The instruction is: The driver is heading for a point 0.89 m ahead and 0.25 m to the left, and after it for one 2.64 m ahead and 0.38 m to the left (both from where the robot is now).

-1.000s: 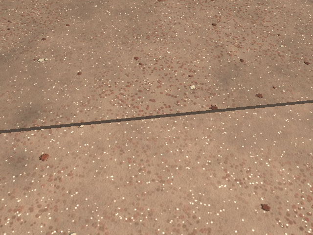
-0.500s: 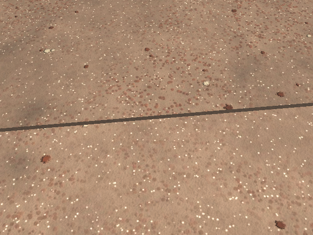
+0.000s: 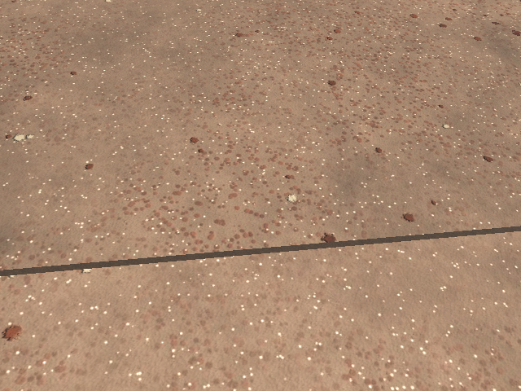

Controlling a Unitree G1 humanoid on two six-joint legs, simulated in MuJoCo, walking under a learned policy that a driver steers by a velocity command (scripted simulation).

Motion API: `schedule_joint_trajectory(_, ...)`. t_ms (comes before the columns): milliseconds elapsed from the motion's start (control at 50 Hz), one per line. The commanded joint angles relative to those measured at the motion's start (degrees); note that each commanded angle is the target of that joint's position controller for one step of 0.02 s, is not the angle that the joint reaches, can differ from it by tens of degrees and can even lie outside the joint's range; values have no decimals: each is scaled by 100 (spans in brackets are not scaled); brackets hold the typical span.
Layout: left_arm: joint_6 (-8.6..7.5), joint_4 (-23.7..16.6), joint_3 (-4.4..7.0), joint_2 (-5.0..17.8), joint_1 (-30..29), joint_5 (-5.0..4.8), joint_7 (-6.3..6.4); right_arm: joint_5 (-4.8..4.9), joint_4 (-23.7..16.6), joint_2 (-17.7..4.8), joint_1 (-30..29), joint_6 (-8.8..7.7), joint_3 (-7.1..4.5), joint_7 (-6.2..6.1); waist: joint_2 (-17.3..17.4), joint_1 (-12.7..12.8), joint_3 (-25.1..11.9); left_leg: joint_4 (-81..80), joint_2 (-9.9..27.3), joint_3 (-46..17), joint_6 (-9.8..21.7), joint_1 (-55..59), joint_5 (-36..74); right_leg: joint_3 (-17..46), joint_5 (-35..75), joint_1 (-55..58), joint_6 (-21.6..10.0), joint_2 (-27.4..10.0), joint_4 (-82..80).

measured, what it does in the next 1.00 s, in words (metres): walks ahead, turning left: right foot, then left foot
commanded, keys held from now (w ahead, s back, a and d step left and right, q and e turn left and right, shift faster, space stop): w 0.34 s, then w+q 0.66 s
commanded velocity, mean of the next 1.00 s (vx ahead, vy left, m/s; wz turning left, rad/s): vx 0.48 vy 0.00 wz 0.26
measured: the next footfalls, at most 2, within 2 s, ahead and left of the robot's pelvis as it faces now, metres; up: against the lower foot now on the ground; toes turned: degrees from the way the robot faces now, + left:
right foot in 0.16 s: +0.22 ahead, -0.16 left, +0.00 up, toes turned -3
left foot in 0.72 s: +0.55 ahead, +0.06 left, +0.00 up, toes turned +10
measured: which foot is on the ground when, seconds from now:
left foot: down 0.00-0.18, up 0.20-0.70, down 0.72-1.00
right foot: up 0.00-0.14, down 0.16-0.70, up 0.72-1.00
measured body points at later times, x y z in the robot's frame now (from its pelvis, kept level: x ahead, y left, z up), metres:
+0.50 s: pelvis +0.25 -0.08 -0.01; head +0.26 -0.08 +0.44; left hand +0.24 +0.18 -0.15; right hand +0.40 -0.33 -0.12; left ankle +0.42 +0.10 -0.68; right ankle +0.18 -0.16 -0.75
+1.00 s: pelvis +0.54 -0.01 +0.00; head +0.57 +0.01 +0.44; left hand +0.66 +0.30 -0.10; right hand +0.68 -0.25 -0.12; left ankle +0.52 +0.06 -0.75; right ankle +0.73 -0.16 -0.69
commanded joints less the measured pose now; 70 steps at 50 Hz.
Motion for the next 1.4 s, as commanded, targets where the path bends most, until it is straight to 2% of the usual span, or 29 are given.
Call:
schedule_joint_trajectory(20, -215, -761, -98, 139, -1464, -44, -109, 55, -40, -1071, 473, 5, -244, -27, 966, -254, 1223, -390, 1342, -835, 861, 4, 422, -259, -259, -778, -21, 99, -643)
schedule_joint_trajectory(100, -287, -851, -112, 262, -1289, -50, -207, 162, -12, -1197, 312, 62, -364, -16, 1102, 30, 1201, 66, 1542, -785, 805, 52, 1294, -326, -898, 164, -340, 228, -1251)
schedule_joint_trajectory(140, -301, -492, 87, 610, -9, -48, -169, 164, -114, -1224, -74, 74, -391, -15, 1039, 773, 440, 1397, 1279, -407, 610, -276, 3520, -525, -794, 2043, -618, 576, -1460)
schedule_joint_trajectory(160, -297, -172, 252, 978, 1152, -61, -106, 111, -241, -1120, -249, 55, -348, -2, 757, 1273, -413, 2821, 968, -134, 389, -1158, 3535, -108, -767, 3848, -861, 241, -1317)
schedule_joint_trajectory(180, -241, -15, 399, 1633, 2093, 70, -37, 0, -463, -534, 49, -50, -179, 57, -740, 1323, -1518, 5209, 162, 162, -11, -3364, 1175, 2197, -1332, 6245, -1570, -1373, -1431)
schedule_joint_trajectory(200, -237, 32, 270, 1345, 2071, 98, -66, 129, -398, -373, 120, -243, -137, 98, -1401, 1210, -2078, 6511, -368, -691, -19, -4271, -1702, 4293, -2127, 6360, -2011, -2022, -2575)
schedule_joint_trajectory(220, -260, -71, 124, 923, 1458, 98, -83, 305, -530, -893, -382, -357, -288, 121, -1013, 1099, -1089, 7005, 44, -907, 128, -4790, -1405, 3519, -2174, 5525, -1689, -1778, -2680)
schedule_joint_trajectory(240, -263, -191, 30, 607, 929, 76, -98, 336, -636, -1008, -772, -384, -316, 113, -682, 906, -507, 6930, 360, -681, 237, -4777, -864, 2606, -1810, 4650, -1447, -1527, -2729)
schedule_joint_trajectory(280, -300, -261, -90, 251, 325, 131, -170, 185, -622, -873, -896, -267, -394, 26, -285, 512, 126, 6236, 734, -564, 234, -4163, -26, 1437, -987, 3230, -1198, -968, -3102)
schedule_joint_trajectory(360, -355, 3, -88, 358, 604, 188, -111, 160, -708, -626, -891, -33, -421, 18, -312, 234, 467, 5719, 805, -449, 126, -4092, 490, 665, 175, 2603, -1278, -753, -3420)
schedule_joint_trajectory(580, -275, 337, -48, 640, 1484, 143, 140, 162, -1601, -501, -3094, -51, -265, 359, 15, 825, 940, 2679, 303, -231, 299, -4698, 2053, -518, 933, 4041, -913, -980, -3430)
schedule_joint_trajectory(660, -97, 217, 30, 902, 1326, 130, 220, 160, -1869, -731, -3032, -47, -344, 523, -288, 565, 560, 2584, -153, 377, 578, -3941, 943, -857, 3696, 4602, -729, -1119, -2296)
schedule_joint_trajectory(700, 0, 87, 53, 1028, 1129, 143, 268, 175, -1642, -1193, -1746, -19, -587, 520, -447, -148, -201, 2323, -597, 558, 877, -2112, 813, -1051, 4706, 4216, -533, -937, -420)
schedule_joint_trajectory(720, -37, -63, 11, 985, 1106, 163, 283, 152, -1465, -1673, -798, 19, -783, 421, -9, -548, -759, 2135, -72, -491, 1204, -301, 900, -1065, 3287, 2864, -324, -686, 1265)
schedule_joint_trajectory(740, -234, -267, -297, 13, 1810, 316, 106, 174, -1449, -2210, -553, 10, -874, 372, 1508, 67, -1531, 1865, 1515, -3680, 2386, 2044, 252, -642, -2394, 145, 45, 553, 3543)
schedule_joint_trajectory(760, -528, -374, -224, 429, 1274, 85, 2, 116, -1469, -1753, -303, -1, -741, 332, 1119, -253, -2073, 899, 1785, -5041, 2495, 2433, -174, 559, -3284, -637, -70, 770, 4252)
schedule_joint_trajectory(780, -675, -600, -129, 754, 628, -117, -35, 65, -1497, -1455, -606, -31, -666, 293, 897, -299, -1209, 819, 1539, -4123, 2082, 1903, 145, 706, -2829, -1114, -249, 392, 4120)
schedule_joint_trajectory(820, -694, -668, -99, 718, 343, 33, 39, 77, -1758, -1117, -1518, -72, -547, 302, -95, 225, -316, 661, 1130, -2893, 1762, -14, 1326, 602, -2181, -517, -258, -41, 3097)
schedule_joint_trajectory(880, -438, -746, -28, 618, 615, 174, 75, 77, -1900, -1099, -1815, -70, -505, 253, 70, 655, 11, 326, 783, -2234, 1685, -1320, 1856, 516, -2033, 255, -21, -236, 2195)
schedule_joint_trajectory(960, -334, -1066, -88, 420, -187, 261, 128, 116, -1892, -1414, -1463, -48, -597, 101, 312, 443, 290, 230, 409, -1640, 1490, -2007, 1822, 287, -691, 358, 283, -30, 547)
schedule_joint_trajectory(1080, -409, -1454, -82, 505, -1105, 116, 37, 179, -1798, -1381, -957, 46, -593, 75, 658, 50, 273, 716, 381, -1984, 1103, -1693, 851, 377, 305, 872, 221, 388, -1121)
schedule_joint_trajectory(1140, -516, -1506, 8, 731, -1002, 91, -32, 157, -1846, -1374, -947, 106, -596, 32, 816, 196, 200, 1263, 568, -2533, 1015, -1173, 778, 456, -387, 1127, 51, 448, -1460)
schedule_joint_trajectory(1180, -584, -1304, 129, 920, -157, 137, -10, 135, -1963, -1174, -1112, 129, -525, 21, 885, 660, -173, 2052, 261, -2468, 773, -1318, 1143, 403, -478, 2363, -226, 348, -1768)
schedule_joint_trajectory(1200, -599, -1212, 223, 1232, 727, 229, 36, 71, -2097, -849, -1198, 101, -402, 45, 413, 1061, -870, 3536, -73, -1995, 540, -1994, 717, 1206, -736, 3770, -605, -554, -1670)
schedule_joint_trajectory(1220, -513, -1051, 337, 1692, 1373, 308, 43, 216, -2257, -556, -470, 40, -312, 40, -1374, 807, -1542, 5364, -871, -1160, 127, -4033, -1579, 3696, -1728, 5659, -1530, -1854, -2066)
schedule_joint_trajectory(1240, -475, -1051, 268, 1300, 1365, 160, 8, 291, -2174, -1084, -302, 28, -369, 29, -1450, 833, -1406, 6345, -418, -1233, 50, -4919, -1918, 4664, -2923, 5683, -1629, -2125, -2340)
schedule_joint_trajectory(1280, -383, -1208, 94, 721, 820, 174, 29, 186, -2250, -1445, -1176, 105, -480, 28, -338, 917, -248, 6610, 20, -1022, -29, -4965, -933, 2914, -2284, 4328, -1154, -1588, -2484)
schedule_joint_trajectory(1340, -361, -1120, 18, 521, 477, 235, 20, 189, -2390, -1152, -1361, 165, -493, 106, -469, 599, 251, 6010, 391, -886, -7, -4393, -359, 1549, -987, 3141, -977, -1032, -2919)
schedule_joint_trajectory(1400, -425, -980, 93, 703, 576, 175, 8, 183, -2564, -933, -1520, 246, -442, 132, -391, 563, 321, 5571, 489, -771, -88, -4517, -52, 906, -245, 3044, -1129, -1048, -3185)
